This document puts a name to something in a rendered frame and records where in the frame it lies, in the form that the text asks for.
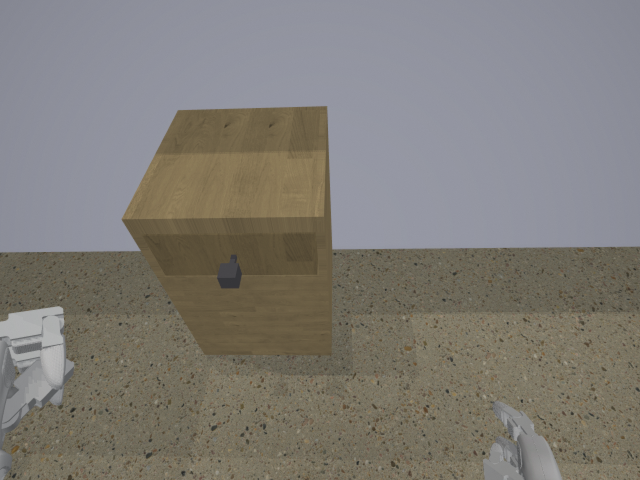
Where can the cabinet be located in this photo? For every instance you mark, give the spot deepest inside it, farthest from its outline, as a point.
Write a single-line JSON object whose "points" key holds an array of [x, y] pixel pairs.
{"points": [[247, 170]]}

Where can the robot right hand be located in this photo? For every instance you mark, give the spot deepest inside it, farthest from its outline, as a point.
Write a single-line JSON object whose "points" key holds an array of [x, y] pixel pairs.
{"points": [[531, 459]]}

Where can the robot left hand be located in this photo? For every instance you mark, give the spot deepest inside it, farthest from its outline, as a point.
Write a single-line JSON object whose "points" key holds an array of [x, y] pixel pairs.
{"points": [[33, 341]]}

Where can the drawer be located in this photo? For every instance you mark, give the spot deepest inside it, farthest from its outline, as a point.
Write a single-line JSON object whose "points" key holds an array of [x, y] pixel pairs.
{"points": [[257, 253]]}

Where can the handle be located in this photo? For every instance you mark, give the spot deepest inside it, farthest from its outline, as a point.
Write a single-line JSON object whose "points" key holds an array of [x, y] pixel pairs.
{"points": [[229, 275]]}

